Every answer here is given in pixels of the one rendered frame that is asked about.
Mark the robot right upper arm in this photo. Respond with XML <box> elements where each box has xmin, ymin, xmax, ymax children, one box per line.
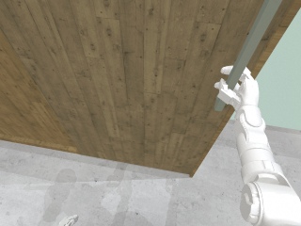
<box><xmin>239</xmin><ymin>181</ymin><xmax>301</xmax><ymax>226</ymax></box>

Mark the handle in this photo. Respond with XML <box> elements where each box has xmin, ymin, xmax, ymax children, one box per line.
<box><xmin>214</xmin><ymin>0</ymin><xmax>282</xmax><ymax>112</ymax></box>

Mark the robot left hand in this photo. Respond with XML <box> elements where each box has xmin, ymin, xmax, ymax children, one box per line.
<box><xmin>58</xmin><ymin>215</ymin><xmax>79</xmax><ymax>226</ymax></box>

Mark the wardrobe door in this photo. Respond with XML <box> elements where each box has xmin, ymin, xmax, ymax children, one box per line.
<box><xmin>0</xmin><ymin>0</ymin><xmax>293</xmax><ymax>175</ymax></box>
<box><xmin>0</xmin><ymin>29</ymin><xmax>75</xmax><ymax>147</ymax></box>

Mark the right robot forearm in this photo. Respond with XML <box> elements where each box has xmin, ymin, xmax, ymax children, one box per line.
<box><xmin>233</xmin><ymin>105</ymin><xmax>301</xmax><ymax>205</ymax></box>

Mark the robot right hand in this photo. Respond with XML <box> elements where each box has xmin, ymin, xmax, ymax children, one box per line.
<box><xmin>214</xmin><ymin>65</ymin><xmax>260</xmax><ymax>112</ymax></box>

